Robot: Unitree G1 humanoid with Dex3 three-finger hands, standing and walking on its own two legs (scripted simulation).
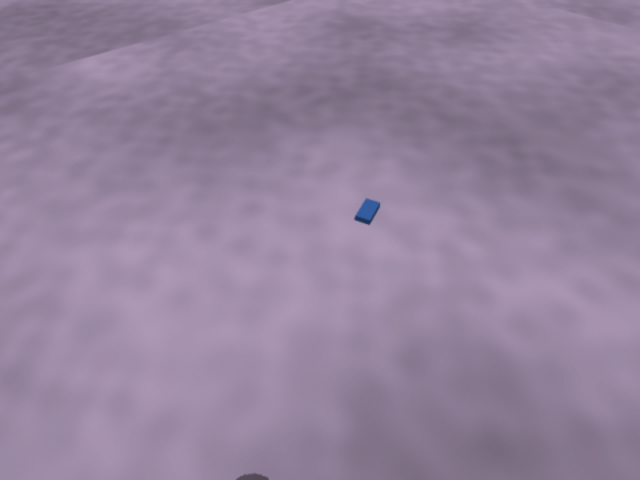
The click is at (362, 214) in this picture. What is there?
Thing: flat box
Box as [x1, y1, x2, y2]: [355, 198, 379, 224]
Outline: 366,198 355,215 355,219 369,224 379,207 379,202
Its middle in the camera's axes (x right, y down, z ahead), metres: +0.23 -0.12 +1.78
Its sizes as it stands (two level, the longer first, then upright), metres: 0.129 0.071 0.029
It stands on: the floor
